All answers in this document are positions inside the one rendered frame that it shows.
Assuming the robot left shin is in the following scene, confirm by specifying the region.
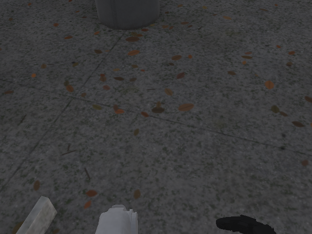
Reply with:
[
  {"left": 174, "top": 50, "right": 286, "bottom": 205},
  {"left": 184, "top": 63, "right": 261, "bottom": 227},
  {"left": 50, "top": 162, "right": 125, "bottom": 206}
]
[{"left": 98, "top": 205, "right": 127, "bottom": 221}]

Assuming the left robot thigh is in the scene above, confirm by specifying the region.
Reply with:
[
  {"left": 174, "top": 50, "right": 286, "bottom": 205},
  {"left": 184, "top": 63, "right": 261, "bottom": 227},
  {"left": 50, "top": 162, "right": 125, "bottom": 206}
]
[{"left": 95, "top": 208, "right": 138, "bottom": 234}]

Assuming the right robot hand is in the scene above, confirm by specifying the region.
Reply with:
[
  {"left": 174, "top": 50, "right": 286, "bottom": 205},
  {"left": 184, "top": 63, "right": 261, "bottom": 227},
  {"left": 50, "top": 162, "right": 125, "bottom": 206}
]
[{"left": 215, "top": 214, "right": 276, "bottom": 234}]

